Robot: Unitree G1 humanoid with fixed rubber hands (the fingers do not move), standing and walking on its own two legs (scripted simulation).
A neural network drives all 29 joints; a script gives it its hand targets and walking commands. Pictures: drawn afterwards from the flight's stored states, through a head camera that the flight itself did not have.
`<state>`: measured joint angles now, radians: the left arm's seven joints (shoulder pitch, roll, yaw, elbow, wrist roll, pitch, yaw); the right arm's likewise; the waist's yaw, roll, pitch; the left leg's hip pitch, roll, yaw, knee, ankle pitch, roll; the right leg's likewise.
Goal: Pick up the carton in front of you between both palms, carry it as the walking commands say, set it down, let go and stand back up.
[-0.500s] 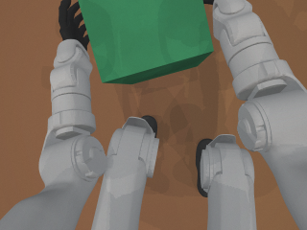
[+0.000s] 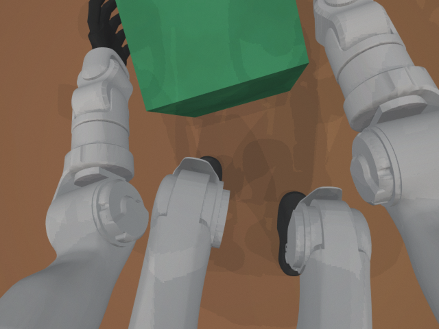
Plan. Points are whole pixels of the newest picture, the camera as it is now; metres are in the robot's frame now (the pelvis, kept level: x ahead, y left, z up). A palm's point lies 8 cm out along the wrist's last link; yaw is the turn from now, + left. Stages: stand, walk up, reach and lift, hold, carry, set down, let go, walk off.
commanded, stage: set down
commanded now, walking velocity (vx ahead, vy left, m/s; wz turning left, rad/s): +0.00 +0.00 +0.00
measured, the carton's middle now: (219, 39) +0.50 +0.12 -0.26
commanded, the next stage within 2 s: let go in 1.64 s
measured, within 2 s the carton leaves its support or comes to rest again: rests again in 0.40 s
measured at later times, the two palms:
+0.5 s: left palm (96, 67) +0.43 +0.29 -0.19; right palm out of the picture +0.58 -0.04 -0.19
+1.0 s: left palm (3, 42) +0.44 +0.33 -0.07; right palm out of the picture +0.60 -0.01 -0.06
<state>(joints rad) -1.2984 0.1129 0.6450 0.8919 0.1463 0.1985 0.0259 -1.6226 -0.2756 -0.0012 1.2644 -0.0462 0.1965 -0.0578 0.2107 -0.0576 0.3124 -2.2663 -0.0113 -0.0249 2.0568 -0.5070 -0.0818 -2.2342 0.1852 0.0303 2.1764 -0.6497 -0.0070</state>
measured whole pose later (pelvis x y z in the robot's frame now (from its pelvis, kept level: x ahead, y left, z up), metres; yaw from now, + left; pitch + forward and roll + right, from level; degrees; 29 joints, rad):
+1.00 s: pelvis -0.01 +0.01 +0.05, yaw +4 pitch +41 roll +0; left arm -1.22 0.20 0.38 0.80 -0.15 0.20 0.15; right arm -1.53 -0.43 -0.02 1.10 0.04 0.26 -0.03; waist 0.22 -0.06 0.19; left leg -2.18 -0.04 0.00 1.88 -0.42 -0.02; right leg -2.08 0.07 0.01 2.01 -0.64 0.00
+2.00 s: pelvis +0.06 +0.03 +0.30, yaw +0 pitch +37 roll -1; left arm -0.49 0.16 0.28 0.54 0.04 0.13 -0.11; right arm -0.68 -0.13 -0.20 0.67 -0.13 0.18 -0.11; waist 0.16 -0.01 -0.07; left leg -1.30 -0.01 0.00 0.89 -0.23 0.02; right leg -1.22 0.07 0.08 0.93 -0.36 0.02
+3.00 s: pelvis +0.12 +0.00 +0.38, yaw +5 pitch -3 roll +1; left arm 0.22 0.24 0.05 0.41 0.03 0.18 -0.04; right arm 0.24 -0.21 -0.01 0.47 0.02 0.08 0.02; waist 0.00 -0.03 0.07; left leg -0.17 -0.02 -0.06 0.46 -0.23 -0.02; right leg -0.07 0.04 0.03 0.48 -0.35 -0.04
